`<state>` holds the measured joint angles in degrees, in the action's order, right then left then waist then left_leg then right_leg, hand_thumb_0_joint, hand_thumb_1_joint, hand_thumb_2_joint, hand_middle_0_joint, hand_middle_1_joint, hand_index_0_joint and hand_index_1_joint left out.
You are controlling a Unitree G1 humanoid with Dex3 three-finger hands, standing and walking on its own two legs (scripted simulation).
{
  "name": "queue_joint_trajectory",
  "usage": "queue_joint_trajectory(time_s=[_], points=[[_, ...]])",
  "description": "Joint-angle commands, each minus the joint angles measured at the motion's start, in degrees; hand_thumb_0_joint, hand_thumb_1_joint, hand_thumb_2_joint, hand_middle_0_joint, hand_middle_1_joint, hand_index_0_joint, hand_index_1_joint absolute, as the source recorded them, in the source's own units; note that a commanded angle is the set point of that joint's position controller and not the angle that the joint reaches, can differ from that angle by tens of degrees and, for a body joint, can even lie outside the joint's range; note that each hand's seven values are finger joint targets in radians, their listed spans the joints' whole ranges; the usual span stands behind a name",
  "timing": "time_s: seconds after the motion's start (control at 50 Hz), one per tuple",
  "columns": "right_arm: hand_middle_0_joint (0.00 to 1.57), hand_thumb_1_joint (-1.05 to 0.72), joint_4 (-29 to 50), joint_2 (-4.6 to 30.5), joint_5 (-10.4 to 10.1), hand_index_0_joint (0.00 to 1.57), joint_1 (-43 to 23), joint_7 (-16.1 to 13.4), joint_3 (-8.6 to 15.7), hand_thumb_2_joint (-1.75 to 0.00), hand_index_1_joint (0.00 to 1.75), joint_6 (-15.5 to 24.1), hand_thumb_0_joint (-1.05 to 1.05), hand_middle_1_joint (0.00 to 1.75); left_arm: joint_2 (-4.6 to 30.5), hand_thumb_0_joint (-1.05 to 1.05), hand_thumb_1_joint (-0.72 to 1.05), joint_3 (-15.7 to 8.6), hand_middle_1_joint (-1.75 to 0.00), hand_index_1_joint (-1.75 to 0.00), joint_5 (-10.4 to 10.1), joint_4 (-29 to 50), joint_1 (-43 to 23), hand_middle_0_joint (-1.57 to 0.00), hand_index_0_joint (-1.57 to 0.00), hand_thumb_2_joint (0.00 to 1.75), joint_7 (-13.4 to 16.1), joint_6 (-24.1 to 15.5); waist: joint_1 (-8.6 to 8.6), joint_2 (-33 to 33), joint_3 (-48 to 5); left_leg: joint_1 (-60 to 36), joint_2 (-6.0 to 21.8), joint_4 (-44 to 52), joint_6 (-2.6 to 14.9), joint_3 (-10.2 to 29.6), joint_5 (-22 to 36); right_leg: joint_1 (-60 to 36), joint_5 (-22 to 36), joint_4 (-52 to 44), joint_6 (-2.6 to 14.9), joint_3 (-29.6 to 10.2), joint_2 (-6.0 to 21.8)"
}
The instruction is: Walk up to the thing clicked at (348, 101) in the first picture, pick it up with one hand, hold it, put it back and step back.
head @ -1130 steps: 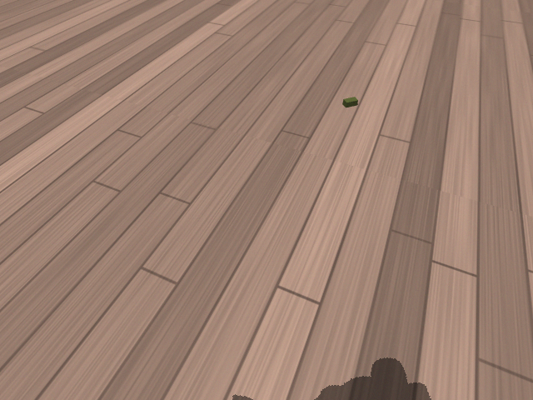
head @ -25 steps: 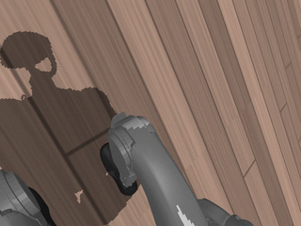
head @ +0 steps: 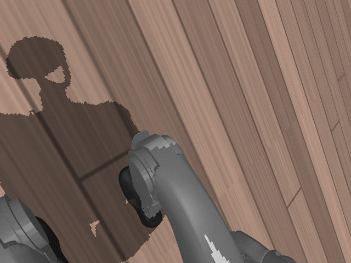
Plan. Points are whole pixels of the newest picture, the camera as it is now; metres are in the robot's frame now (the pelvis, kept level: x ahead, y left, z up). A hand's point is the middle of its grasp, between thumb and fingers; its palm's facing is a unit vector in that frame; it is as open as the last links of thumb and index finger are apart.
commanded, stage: settle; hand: left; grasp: from above
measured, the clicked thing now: out of the picture +0.43 +0.38 -0.31
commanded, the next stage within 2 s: lift in 0.84 s
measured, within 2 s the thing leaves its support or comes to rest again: leaves its support in 0.34 s
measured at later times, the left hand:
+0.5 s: hand out of the picture +0.43 +0.38 -0.24, palm faces -0.18 -0.39 -0.90, open 7.6 cm
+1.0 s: hand out of the picture +0.43 +0.38 -0.17, palm faces -0.18 -0.36 -0.92, open 7.8 cm
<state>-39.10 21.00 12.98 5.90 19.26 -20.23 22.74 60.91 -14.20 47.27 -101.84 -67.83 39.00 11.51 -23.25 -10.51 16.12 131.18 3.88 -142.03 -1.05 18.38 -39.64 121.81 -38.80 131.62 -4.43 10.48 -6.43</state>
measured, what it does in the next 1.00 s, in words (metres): stands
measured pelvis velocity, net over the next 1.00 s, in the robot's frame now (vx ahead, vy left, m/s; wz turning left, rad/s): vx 0.01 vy -0.01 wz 0.08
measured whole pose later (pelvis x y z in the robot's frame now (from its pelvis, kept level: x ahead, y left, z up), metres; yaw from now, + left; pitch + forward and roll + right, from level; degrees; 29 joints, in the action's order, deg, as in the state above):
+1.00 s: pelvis +0.01 -0.01 +0.00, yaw +5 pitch +33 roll -10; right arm -44.5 19.3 8.5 10.0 16.9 -8.5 18.4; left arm 45.4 -13.6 47.6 -86.9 -63.0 28.4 18.5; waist -16.8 -1.2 2.1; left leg 133.8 3.9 -138.0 -1.4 12.1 -38.1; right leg 127.2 -39.3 132.6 -3.2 5.8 -4.5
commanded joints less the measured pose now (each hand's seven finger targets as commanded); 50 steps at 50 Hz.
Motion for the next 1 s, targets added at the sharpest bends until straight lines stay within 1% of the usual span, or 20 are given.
queue_joint_trajectory(time_s=[0.0, 0.02, 0.16, 0.24, 0.34, 0.36, 0.44, 0.46, 0.5, 0.56, 0.64, 0.66, 0.68, 0.72, 0.76, 0.8, 0.84, 0.9, 0.92, 0.98], points=[[0.2, -0.89, -1.7, 20.06, -0.05, 0.2, 12.99, -0.34, 4.38, -0.9, 0.3, 0.05, 0.0, 0.3, 11.44, 0.0, 0.78, 1.57, -0.23, -0.23, 0.75, 4.46, -12.1, -1.15, -1.15, 0.31, 2.17, -0.01, -4.45, 32.68, -37.25, -28.82, 3.06, 13.69, 0.26, -5.99, 12.65, -21.14, 16.67, -11.82, 4.58, 7.45, -1.38], [0.2, -0.91, -2.32, 19.86, -0.05, 0.2, 12.72, -0.42, 4.27, -0.9, 0.3, -0.03, 0.0, 0.3, 11.55, 0.0, 0.77, 1.51, -0.3, -0.27, 0.48, 4.24, -12.22, -1.15, -1.19, 0.23, 2.02, -0.04, -4.22, 32.28, -36.69, -28.22, 3.05, 13.39, 0.19, -6.23, 12.33, -21.15, 16.41, -11.7, 4.43, 7.31, -1.25], [0.2, -0.9, -2.21, 19.8, -0.14, 0.2, 12.96, -0.65, 4.34, -0.9, 0.3, -0.23, 0.0, 0.3, 12.1, 0.0, 0.83, 1.25, -0.35, -0.32, -0.05, 5.22, -12.46, -1.19, -1.22, 0.34, 1.12, 0.44, -3.86, 35.01, -37.62, -29.84, 3.08, 14.52, -0.26, -6.18, 12.66, -20.93, 16.27, -11.2, 4.78, 7.39, -1.21], [0.2, -0.9, -1.93, 19.46, -0.53, 0.2, 13.29, -0.56, 4.81, -0.9, 0.3, -0.66, 0.0, 0.3, 12.61, 0.0, 0.82, 1.21, -0.33, -0.3, 0.85, 8.14, -13.88, -1.19, -1.22, 0.34, 1.02, 0.84, -3.22, 35.89, -39.47, -30.21, 3.06, 14.06, -0.02, -6.51, 13.9, -20.74, 17.23, -11.43, 4.76, 6.94, -1.15], [0.2, -0.9, -2.54, 18.83, -0.87, 0.2, 14.7, -0.34, 6.1, -0.9, 0.3, -1.66, 0.0, 0.3, 11.58, 0.0, 0.78, -0.13, -0.33, -0.29, 0.87, 9.27, -11.05, -1.15, -1.18, 0.29, 0.15, 2.35, -1.41, 37.54, -43.07, -31.21, 2.95, 14.6, -0.24, -7.19, 16.05, -21.6, 18.94, -11.09, 5.04, 6.62, -1.31], [0.2, -0.9, -2.24, 19.04, -1.28, 0.2, 14.32, -0.4, 6.91, -0.9, 0.3, -1.68, 0.0, 0.3, 12.0, 0.0, 0.77, 0.11, -0.32, -0.29, 0.96, 13.07, -13.36, -1.15, -1.18, 0.3, -0.22, 2.54, -1.17, 38.67, -43.35, -31.74, 2.85, 14.85, -0.29, -7.15, 15.41, -19.59, 18.05, -10.93, 5.16, 6.53, -1.09], [0.2, -0.9, -2.27, 18.43, -2.0, 0.2, 14.69, -0.31, 8.77, -0.9, 0.3, -2.35, 0.0, 0.3, 10.06, 0.0, 0.75, 0.22, -0.34, -0.31, 1.33, 17.28, -14.16, -1.13, -1.16, 0.31, -1.42, 3.71, 0.15, 40.28, -45.52, -31.85, 2.57, 16.29, -0.54, -7.27, 13.91, -17.33, 16.43, -10.39, 5.67, 6.28, -1.0], [0.2, -0.9, -3.43, 17.48, -2.08, 0.2, 15.65, -0.32, 8.96, -0.9, 0.3, -2.67, 0.0, 0.3, 7.26, 0.0, 0.74, 1.52, -0.3, -0.28, 0.96, 14.26, -10.83, -1.14, -1.16, 0.3, -2.21, 4.34, 0.07, 38.98, -44.28, -30.87, 2.49, 16.0, -0.27, -7.52, 13.32, -16.8, 16.08, -10.92, 5.56, 5.76, -1.07], [0.2, -0.9, -4.05, 17.63, -2.64, 0.2, 16.29, -0.52, 10.2, -0.9, 0.3, -2.82, 0.0, 0.3, 6.91, 0.0, 0.72, 1.09, -0.31, -0.28, 1.38, 16.93, -11.94, -1.11, -1.14, 0.26, -2.95, 4.65, 0.74, 38.64, -45.94, -30.53, 2.21, 16.59, -0.32, -7.65, 12.65, -15.98, 15.38, -10.77, 5.69, 5.65, -0.98], [0.2, -0.9, -5.45, 16.39, -3.13, 0.2, 17.16, -0.64, 11.2, -0.9, 0.3, -2.87, 0.0, 0.3, 2.49, 0.0, 0.7, 2.82, -0.32, -0.3, 1.19, 14.33, -8.42, -1.1, -1.12, 0.3, -4.98, 5.55, 1.05, 35.57, -44.58, -28.52, 1.62, 16.82, 0.18, -8.27, 10.57, -14.24, 13.61, -11.62, 5.56, 4.86, -1.02], [0.2, -0.89, -5.7, 16.52, -3.93, 0.2, 18.26, -0.89, 13.18, -0.89, 0.3, -2.72, 0.0, 0.3, 0.92, 0.0, 0.69, 2.8, -0.33, -0.31, 0.47, 21.0, -12.78, -1.09, -1.11, 0.32, -5.68, 5.7, 1.59, 35.02, -47.74, -29.9, 1.32, 16.9, 0.36, -8.59, 11.4, -13.05, 14.2, -11.59, 5.55, 4.1, -0.64], [0.2, -0.9, -5.13, 16.35, -4.07, 0.2, 16.86, -1.08, 13.18, -0.9, 0.3, -2.55, 0.0, 0.3, 0.53, 0.0, 0.7, 3.32, -0.32, -0.29, 0.39, 19.12, -11.88, -1.1, -1.13, 0.29, -5.75, 6.05, 2.35, 34.3, -47.37, -28.35, 1.16, 16.69, 0.57, -9.12, 10.47, -13.12, 13.31, -11.86, 5.63, 3.6, -0.92], [0.2, -0.9, -6.34, 16.06, -3.86, 0.2, 18.22, -1.18, 13.19, -0.9, 0.3, -2.6, 0.0, 0.3, -0.09, 0.0, 0.69, 3.54, -0.33, -0.31, 0.77, 16.52, -10.17, -1.1, -1.12, 0.32, -6.11, 6.48, 1.82, 33.03, -46.58, -26.68, 0.8, 16.37, 0.85, -10.01, 10.88, -14.37, 13.91, -12.41, 5.38, 2.92, -1.02], [0.2, -0.9, -6.0, 15.81, -4.23, 0.2, 18.0, -1.44, 13.77, -0.9, 0.3, -2.71, 0.0, 0.3, 0.9, 0.0, 0.7, 2.23, -0.35, -0.33, 0.93, 18.68, -11.66, -1.11, -1.13, 0.37, -5.83, 6.61, 3.34, 32.52, -48.4, -26.81, 0.75, 16.8, 0.78, -10.0, 10.7, -14.26, 13.46, -12.25, 5.49, 2.71, -0.8], [0.2, -0.9, -5.32, 15.26, -4.29, 0.2, 16.44, -1.81, 14.11, -0.9, 0.3, -2.62, 0.0, 0.3, -0.89, 0.0, 0.68, 2.98, -0.37, -0.36, 0.83, 18.59, -13.31, -1.1, -1.11, 0.38, -6.12, 6.72, 3.9, 33.12, -48.37, -26.24, 0.58, 17.16, 0.79, -10.77, 9.5, -13.48, 11.77, -12.62, 5.68, 2.02, -0.83], [0.2, -0.9, -5.84, 15.32, -4.27, 0.2, 17.37, -2.06, 14.42, -0.9, 0.3, -2.8, 0.0, 0.3, 0.8, 0.0, 0.66, 2.21, -0.37, -0.36, 1.57, 19.39, -13.27, -1.09, -1.1, 0.39, -6.7, 6.87, 3.93, 31.5, -49.18, -25.29, 0.19, 16.86, 1.02, -11.11, 9.24, -14.08, 11.11, -12.7, 5.47, 1.57, -0.57], [0.2, -0.9, -5.9, 14.63, -4.47, 0.2, 16.72, -2.43, 14.95, -0.9, 0.3, -3.04, 0.0, 0.3, 0.69, 0.0, 0.67, 1.83, -0.39, -0.38, 1.82, 20.29, -12.5, -1.09, -1.1, 0.41, -7.18, 6.71, 5.6, 31.67, -50.87, -25.08, 0.09, 17.14, 1.11, -11.59, 8.55, -13.93, 9.53, -12.89, 5.59, 1.14, -0.5], [0.2, -0.93, -5.81, 13.91, -4.83, 0.2, 16.73, -2.75, 15.59, -0.91, 0.3, -3.65, 0.0, 0.3, -1.22, 0.0, 0.74, 2.6, -0.45, -0.4, 2.15, 22.11, -12.72, -1.14, -1.18, 0.34, -8.53, 7.17, 5.77, 32.24, -53.32, -27.44, 0.04, 17.31, 0.96, -12.18, 10.6, -13.96, 11.78, -12.44, 5.71, 0.9, -0.24], [0.2, -0.88, -5.78, 13.69, -4.87, 0.2, 16.87, -2.9, 15.83, -0.89, 0.3, -3.88, 0.0, 0.3, -1.22, 0.0, 0.66, 2.34, -0.42, -0.39, 2.16, 22.69, -12.22, -1.06, -1.1, 0.4, -8.81, 7.18, 6.13, 31.8, -53.98, -26.8, -0.05, 17.34, 1.13, -12.44, 10.89, -15.07, 12.13, -12.73, 5.61, 0.55, -0.27], [0.2, -0.93, -5.75, 12.76, -5.41, 0.2, 16.4, -3.16, 16.89, -0.91, 0.3, -4.9, 0.0, 0.3, -1.1, 0.0, 0.67, 1.55, -0.44, -0.4, 1.66, 25.64, -9.98, -1.09, -1.12, 0.32, -9.72, 7.59, 8.59, 31.96, -58.08, -28.2, -0.2, 17.77, 1.21, -13.37, 12.53, -16.18, 13.18, -12.86, 5.73, -0.01, -0.05]])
